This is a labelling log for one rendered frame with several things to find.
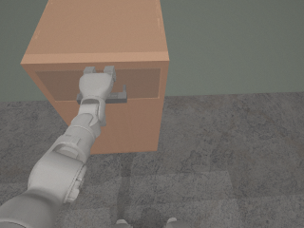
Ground robot left hand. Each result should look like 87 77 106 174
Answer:
79 66 117 126

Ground left robot upper arm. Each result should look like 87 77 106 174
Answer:
0 150 87 228

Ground robot shin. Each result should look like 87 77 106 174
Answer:
166 218 177 224
116 219 127 224

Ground left robot forearm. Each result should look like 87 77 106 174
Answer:
28 95 106 189

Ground right robot shin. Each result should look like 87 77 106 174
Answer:
166 218 177 224

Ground handle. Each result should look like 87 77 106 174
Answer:
76 85 127 105

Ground drawer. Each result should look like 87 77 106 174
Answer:
34 67 161 102

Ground left robot shin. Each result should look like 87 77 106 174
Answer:
116 219 127 224

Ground cabinet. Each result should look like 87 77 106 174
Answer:
20 0 170 155

